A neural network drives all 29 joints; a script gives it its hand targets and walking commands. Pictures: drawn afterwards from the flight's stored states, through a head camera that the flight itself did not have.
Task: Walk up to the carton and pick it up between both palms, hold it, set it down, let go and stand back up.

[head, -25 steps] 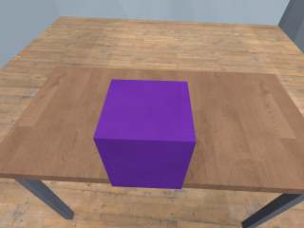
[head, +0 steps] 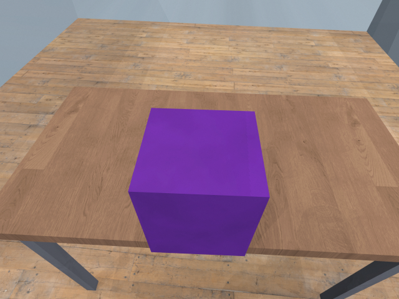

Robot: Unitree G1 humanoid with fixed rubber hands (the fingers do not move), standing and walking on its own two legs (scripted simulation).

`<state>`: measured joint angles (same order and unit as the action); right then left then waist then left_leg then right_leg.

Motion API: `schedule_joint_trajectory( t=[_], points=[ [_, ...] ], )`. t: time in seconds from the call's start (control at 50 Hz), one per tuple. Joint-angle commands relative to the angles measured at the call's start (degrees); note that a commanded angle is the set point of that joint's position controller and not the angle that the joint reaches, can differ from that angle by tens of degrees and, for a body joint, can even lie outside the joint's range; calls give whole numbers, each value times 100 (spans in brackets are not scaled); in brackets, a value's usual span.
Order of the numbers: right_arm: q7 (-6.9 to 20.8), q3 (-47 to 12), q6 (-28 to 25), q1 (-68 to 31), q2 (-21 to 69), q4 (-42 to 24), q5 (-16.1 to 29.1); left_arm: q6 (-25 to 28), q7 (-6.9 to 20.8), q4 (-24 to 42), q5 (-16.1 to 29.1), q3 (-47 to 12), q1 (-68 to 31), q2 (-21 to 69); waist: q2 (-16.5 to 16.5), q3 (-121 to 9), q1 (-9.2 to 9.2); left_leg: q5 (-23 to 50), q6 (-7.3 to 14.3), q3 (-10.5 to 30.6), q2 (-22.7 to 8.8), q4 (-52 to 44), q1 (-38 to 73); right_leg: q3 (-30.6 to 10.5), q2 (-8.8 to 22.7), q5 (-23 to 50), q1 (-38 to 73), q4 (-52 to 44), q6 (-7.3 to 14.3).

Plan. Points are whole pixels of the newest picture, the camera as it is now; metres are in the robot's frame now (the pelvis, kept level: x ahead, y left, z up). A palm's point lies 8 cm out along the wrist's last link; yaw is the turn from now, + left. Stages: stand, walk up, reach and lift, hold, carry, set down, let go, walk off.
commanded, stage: walk up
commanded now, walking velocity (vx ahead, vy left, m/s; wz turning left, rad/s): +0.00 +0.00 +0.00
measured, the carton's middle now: (200, 185) +0.35 +0.01 +0.04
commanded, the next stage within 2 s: none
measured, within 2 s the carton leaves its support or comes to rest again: neither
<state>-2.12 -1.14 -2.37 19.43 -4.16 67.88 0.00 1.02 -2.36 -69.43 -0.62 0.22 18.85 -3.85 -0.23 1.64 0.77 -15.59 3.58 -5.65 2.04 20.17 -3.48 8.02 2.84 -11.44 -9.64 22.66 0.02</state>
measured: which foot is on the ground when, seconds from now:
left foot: down 0.00-0.84, up 0.86-1.00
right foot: down 0.00-1.00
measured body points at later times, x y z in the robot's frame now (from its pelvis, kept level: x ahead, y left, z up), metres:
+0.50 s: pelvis +0.01 +0.02 +0.00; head +0.02 +0.02 +0.45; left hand -0.03 +0.20 -0.17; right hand -0.04 -0.17 -0.16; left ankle -0.05 +0.07 -0.74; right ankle +0.01 -0.12 -0.74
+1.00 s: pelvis -0.02 +0.06 -0.01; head +0.02 +0.05 +0.43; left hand -0.07 +0.30 -0.16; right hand +0.02 -0.20 -0.17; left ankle -0.09 +0.18 -0.65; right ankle +0.01 -0.12 -0.74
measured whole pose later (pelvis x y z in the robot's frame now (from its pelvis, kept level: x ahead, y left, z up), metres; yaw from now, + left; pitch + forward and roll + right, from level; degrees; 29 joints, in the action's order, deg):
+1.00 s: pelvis -0.02 +0.06 -0.01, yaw +3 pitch +0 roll +1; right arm -1.1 4.9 3.8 14.0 -13.1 58.8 -1.9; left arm -0.8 -5.8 -63.7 -2.6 4.4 17.4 -8.3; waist 0.8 5.6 2.3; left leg -29.9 -2.3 -0.1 0.2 69.6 -26.0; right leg 7.0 11.0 -14.2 -16.8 32.6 -4.8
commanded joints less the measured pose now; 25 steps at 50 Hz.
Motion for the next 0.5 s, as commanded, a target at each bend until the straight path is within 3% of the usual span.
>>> schedule_joint_trajectory(
  t=[0.0, 0.48],
  points=[
    [-23, 43, -21, 621, -342, 13, 1, 8, -23, -27, 4, 41, 599, -329, 20, 456, -10, 1527, 2, 759, -824, -472, -477, -623, 455, 749, 37, -317, 107],
    [-72, 60, -25, 919, -395, -30, -26, -42, -48, -48, 59, 7, 547, -343, 92, 452, -54, 2569, -119, 830, -938, -451, -342, -425, 518, 663, 69, -94, -78]
  ],
)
